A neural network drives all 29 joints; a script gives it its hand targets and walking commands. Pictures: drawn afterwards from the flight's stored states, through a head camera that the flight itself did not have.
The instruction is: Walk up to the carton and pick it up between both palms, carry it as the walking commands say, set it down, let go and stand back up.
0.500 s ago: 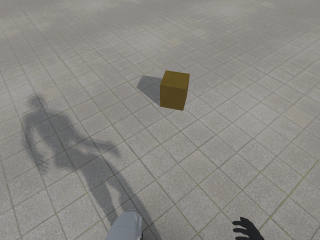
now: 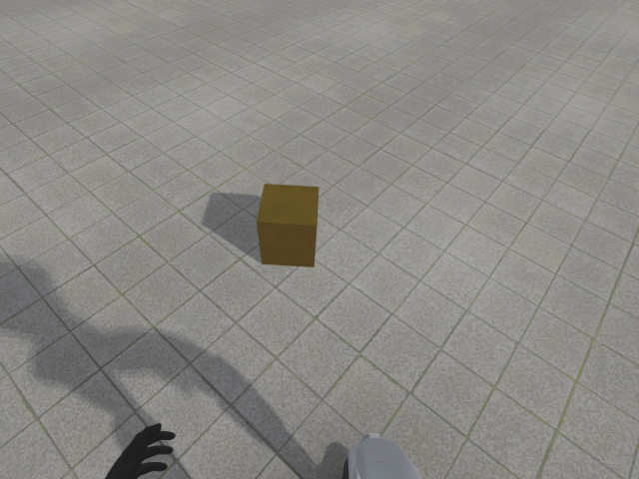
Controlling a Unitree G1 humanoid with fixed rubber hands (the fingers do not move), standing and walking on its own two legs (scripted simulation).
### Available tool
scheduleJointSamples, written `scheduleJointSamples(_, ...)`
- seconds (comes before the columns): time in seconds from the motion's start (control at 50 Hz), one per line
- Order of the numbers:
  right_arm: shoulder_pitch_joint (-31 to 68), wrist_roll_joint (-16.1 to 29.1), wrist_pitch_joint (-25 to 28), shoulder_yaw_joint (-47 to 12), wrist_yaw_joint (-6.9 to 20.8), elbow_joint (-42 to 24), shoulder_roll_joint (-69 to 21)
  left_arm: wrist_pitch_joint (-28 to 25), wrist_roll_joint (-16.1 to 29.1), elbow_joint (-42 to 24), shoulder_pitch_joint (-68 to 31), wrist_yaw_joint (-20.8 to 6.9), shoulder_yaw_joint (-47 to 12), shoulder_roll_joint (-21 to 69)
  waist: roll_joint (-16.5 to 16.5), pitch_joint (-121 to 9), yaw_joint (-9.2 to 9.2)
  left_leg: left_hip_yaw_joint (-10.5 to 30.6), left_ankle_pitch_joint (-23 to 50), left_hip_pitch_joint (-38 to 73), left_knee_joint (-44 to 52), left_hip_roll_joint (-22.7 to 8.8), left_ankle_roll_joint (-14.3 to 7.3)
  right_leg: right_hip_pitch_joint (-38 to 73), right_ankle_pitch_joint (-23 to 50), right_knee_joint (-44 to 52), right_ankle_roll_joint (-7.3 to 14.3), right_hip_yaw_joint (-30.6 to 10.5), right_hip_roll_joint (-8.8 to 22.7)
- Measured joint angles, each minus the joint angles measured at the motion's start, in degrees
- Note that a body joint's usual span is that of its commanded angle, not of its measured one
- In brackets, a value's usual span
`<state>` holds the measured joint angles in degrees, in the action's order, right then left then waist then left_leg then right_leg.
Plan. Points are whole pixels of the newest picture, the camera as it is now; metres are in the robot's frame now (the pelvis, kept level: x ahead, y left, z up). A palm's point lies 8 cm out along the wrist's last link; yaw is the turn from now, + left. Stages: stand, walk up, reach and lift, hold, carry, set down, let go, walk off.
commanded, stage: walk up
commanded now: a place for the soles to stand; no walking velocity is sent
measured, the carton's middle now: (289, 226) +1.06 +0.03 -0.64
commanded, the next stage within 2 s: none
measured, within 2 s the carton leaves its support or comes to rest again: neither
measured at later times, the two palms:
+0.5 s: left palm (85, 448) +0.19 +0.31 -0.13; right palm (407, 296) +0.40 -0.18 -0.10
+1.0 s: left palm (141, 256) +0.50 +0.30 -0.10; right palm (406, 281) +0.46 -0.20 -0.14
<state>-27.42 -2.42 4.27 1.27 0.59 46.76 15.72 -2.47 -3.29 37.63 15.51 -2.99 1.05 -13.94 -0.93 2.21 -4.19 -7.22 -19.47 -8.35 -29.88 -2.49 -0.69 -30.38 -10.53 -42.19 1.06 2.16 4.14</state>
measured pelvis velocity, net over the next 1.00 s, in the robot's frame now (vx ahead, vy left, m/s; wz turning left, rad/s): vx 0.44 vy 0.05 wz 0.00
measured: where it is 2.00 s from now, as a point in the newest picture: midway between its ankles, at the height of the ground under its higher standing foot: (271, 363)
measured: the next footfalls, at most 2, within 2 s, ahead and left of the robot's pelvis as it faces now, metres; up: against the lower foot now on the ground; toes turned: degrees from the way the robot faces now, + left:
right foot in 0.08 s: +0.19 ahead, -0.13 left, +0.00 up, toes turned -3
left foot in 0.48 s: +0.38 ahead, +0.17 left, +0.00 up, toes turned +6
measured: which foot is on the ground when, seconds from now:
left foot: down 0.00-0.08, up 0.10-0.46, down 0.48-0.86, up 0.88-1.00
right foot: up 0.00-0.06, down 0.08-0.48, up 0.50-0.84, down 0.86-1.00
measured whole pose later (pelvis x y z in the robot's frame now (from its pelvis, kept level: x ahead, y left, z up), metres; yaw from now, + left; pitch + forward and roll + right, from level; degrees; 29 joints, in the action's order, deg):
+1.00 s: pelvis +0.44 +0.05 -0.01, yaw +0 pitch -2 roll +0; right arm -23.1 -3.5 0.1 0.5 1.8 44.7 15.6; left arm -3.6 -2.2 39.9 20.6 1.4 0.4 -12.1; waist 3.0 3.3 -0.3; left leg -2.3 -27.7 -25.4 -64.1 -2.4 1.3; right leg -17.6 -16.2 -35.9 1.5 3.6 1.1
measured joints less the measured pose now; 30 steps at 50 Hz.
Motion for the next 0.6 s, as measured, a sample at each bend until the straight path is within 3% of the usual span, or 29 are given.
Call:
scheduleJointSamples(0.06, -1.77, -0.20, -0.92, -0.42, 0.37, 0.78, 0.45, -0.71, -0.17, -0.67, -0.33, 0.64, 0.07, 0.70, 1.06, -0.19, 0.02, 0.30, -5.54, 1.49, -4.56, -1.16, 1.20, 5.07, 0.27, 5.94, 0.93, 1.04, -1.47)
scheduleJointSamples(0.14, -0.36, -0.49, -2.89, -0.88, 0.82, -0.66, 0.34, -1.06, 0.92, -0.78, 0.52, 3.01, 0.16, 1.38, 2.77, 0.81, 2.03, 5.70, -10.81, -8.45, -31.04, -0.01, 0.42, 6.29, -4.97, 0.83, 0.67, 1.17, -2.53)
scheduleJointSamples(0.18, 2.28, -0.61, -3.23, -0.74, 1.01, -2.27, 0.44, -1.02, 1.18, 0.53, 2.27, 3.64, -0.20, 1.57, 3.53, 1.24, 2.96, 5.73, -9.05, -13.64, -37.32, 0.46, 0.72, 9.09, -5.29, 2.61, 0.47, 1.52, -2.16)
scheduleJointSamples(0.3, 9.77, -1.04, -2.79, 0.01, 2.30, -6.66, -0.03, -2.51, 0.76, 4.63, 8.41, 3.52, -0.35, 0.14, 4.05, 0.66, 6.56, 5.16, 0.09, -23.72, -26.58, -2.17, 2.38, 17.72, -4.98, 12.13, -0.06, 2.39, -1.33)
scheduleJointSamples(0.44, 14.90, -0.44, -2.11, 0.46, 3.09, -8.36, -2.14, -1.73, 1.01, 6.99, 13.54, 2.82, 0.16, -2.15, 1.81, 0.46, 8.79, 4.11, 10.26, -19.25, -7.71, -1.88, 0.77, 25.01, -11.26, 12.38, -2.74, 2.30, 1.12)
scheduleJointSamples(0.48, 14.95, -0.64, -1.22, 0.64, 2.45, -9.22, -1.84, -1.10, 0.85, 6.73, 15.01, 2.73, -0.12, -2.18, 1.81, 0.18, 8.51, 4.05, 10.09, -15.50, -4.11, -0.87, -0.12, 24.00, -15.60, 6.05, -2.03, 1.72, 1.99)
scheduleJointSamples(0.52, 14.99, -0.15, -0.93, 0.71, 1.21, -8.97, -2.37, 0.10, 0.78, 6.41, 14.28, 2.57, -0.34, -2.32, 0.73, 0.95, 7.15, 3.60, 8.84, -16.69, -9.41, 0.01, -0.61, 18.67, -19.68, -8.96, -0.91, -1.32, 1.46)
scheduleJointSamples(0.56, 13.52, 0.50, -1.47, 0.52, 0.14, -7.96, -3.04, 0.99, 0.71, 5.31, 12.32, 2.48, -0.32, -2.48, -0.39, 1.42, 6.27, 2.90, 5.64, -15.08, -10.26, 0.31, -0.96, 13.06, -18.73, -20.30, -0.74, -2.77, -0.14)
scheduleJointSamples(0.6, 11.26, 0.74, -1.62, 0.22, -0.45, -6.57, -3.30, 1.02, 0.53, 3.99, 9.92, 2.28, -0.27, -2.43, -1.14, 1.34, 5.35, 2.14, 5.07, -12.24, -7.55, 0.35, -1.17, 8.36, -16.43, -23.29, -0.98, -2.05, -0.79)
